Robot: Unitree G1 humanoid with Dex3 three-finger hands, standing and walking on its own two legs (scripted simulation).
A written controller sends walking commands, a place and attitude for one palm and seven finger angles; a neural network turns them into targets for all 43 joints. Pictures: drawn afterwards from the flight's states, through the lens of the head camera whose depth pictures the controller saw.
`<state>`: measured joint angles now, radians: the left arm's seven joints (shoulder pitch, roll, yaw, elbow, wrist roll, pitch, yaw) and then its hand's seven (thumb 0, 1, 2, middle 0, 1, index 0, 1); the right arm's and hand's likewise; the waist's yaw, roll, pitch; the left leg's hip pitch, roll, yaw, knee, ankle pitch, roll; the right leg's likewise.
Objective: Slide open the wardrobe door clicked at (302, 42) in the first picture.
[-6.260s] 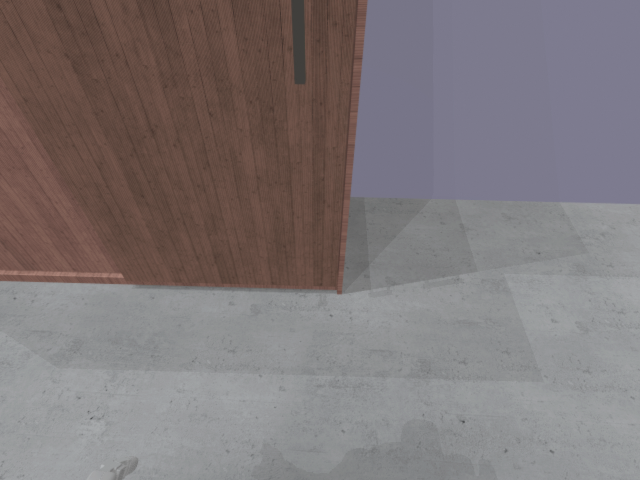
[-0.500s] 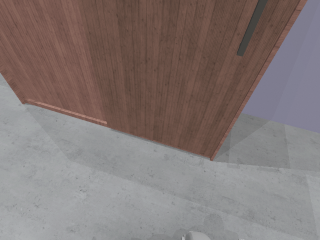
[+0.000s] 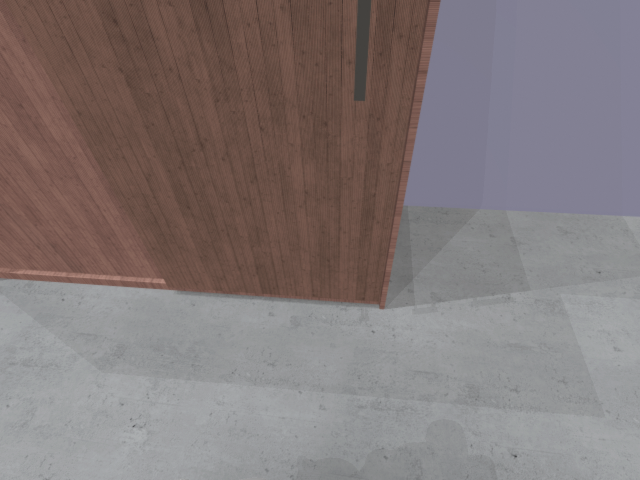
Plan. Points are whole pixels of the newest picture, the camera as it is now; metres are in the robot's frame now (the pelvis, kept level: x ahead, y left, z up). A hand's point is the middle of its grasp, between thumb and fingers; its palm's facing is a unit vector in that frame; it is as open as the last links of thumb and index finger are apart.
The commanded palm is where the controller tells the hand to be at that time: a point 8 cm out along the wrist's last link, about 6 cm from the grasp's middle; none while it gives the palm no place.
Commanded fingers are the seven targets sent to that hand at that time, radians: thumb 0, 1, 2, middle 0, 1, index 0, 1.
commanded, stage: take the last steps up to it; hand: right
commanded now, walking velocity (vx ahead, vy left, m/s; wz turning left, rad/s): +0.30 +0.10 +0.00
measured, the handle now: (363, 22) +0.79 -0.04 +0.22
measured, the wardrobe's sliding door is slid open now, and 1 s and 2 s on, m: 0.00 0.00 0.00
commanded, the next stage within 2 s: come to a stop and stand still in 0.96 s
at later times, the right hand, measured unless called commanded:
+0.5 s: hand out of the picture -0.03 -0.09 -0.17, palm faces +0.13 +0.98 -0.13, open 7.4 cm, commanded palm none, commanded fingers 0.00 -0.90 -0.90 0.20 0.30 0.20 0.30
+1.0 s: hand (451, 378) +0.32 -0.19 -0.17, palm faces +0.03 +0.98 -0.19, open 7.4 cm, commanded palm none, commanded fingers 0.00 -0.90 -0.90 0.20 0.30 0.20 0.30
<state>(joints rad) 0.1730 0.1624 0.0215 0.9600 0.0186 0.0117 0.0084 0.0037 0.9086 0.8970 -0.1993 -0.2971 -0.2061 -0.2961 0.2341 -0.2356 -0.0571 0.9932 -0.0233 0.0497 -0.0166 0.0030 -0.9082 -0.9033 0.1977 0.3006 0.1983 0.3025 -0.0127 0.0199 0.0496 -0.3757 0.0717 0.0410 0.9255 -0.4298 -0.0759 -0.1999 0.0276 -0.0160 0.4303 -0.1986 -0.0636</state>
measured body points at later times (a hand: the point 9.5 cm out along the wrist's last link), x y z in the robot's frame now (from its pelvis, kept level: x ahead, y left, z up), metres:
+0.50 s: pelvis +0.07 +0.04 +0.00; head +0.08 +0.04 +0.45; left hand +0.08 +0.27 -0.16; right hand -0.04 -0.15 -0.16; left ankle -0.01 +0.13 -0.74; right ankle +0.13 -0.11 -0.69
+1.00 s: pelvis +0.23 +0.00 +0.00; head +0.23 -0.02 +0.45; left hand +0.23 +0.23 -0.14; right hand +0.32 -0.25 -0.15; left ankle +0.31 +0.17 -0.67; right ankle +0.20 -0.09 -0.74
